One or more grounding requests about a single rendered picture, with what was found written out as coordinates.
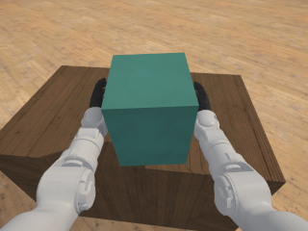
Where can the robot right hand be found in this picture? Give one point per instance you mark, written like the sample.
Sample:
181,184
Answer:
202,97

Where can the robot right forearm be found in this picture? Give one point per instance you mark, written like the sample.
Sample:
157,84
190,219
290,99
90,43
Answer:
216,148

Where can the robot right upper arm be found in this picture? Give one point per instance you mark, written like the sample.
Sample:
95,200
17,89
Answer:
244,196

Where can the carton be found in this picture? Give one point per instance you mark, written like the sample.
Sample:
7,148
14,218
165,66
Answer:
150,108

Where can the pedestal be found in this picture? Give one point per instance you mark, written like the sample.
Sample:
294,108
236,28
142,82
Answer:
177,196

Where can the robot left hand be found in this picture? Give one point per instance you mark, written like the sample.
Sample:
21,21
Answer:
97,94

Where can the robot left upper arm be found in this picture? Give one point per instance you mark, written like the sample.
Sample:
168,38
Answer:
63,194

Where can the robot left forearm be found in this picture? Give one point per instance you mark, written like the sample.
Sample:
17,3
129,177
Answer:
86,145

